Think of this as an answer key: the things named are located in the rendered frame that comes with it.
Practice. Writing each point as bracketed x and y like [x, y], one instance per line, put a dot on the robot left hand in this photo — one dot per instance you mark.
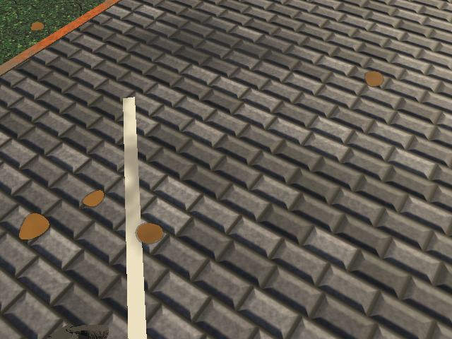
[81, 332]

